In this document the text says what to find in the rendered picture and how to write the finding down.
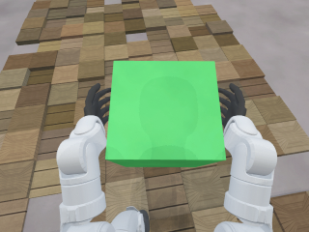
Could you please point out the carton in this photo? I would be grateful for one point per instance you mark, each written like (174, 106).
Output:
(164, 114)

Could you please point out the robot left shin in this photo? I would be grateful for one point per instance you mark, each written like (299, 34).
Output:
(131, 208)

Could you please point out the left robot thigh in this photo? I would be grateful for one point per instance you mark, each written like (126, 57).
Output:
(128, 221)

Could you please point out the left robot forearm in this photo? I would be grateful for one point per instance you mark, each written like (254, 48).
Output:
(79, 173)

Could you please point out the right robot forearm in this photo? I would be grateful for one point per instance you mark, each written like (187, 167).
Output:
(252, 172)

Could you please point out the robot left hand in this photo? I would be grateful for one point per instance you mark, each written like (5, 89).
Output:
(93, 106)

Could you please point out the robot right hand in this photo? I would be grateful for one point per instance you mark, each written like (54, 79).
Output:
(236, 105)

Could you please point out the left robot upper arm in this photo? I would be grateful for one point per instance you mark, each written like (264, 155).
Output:
(96, 226)

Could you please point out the right robot upper arm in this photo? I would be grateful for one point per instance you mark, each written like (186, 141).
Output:
(229, 226)

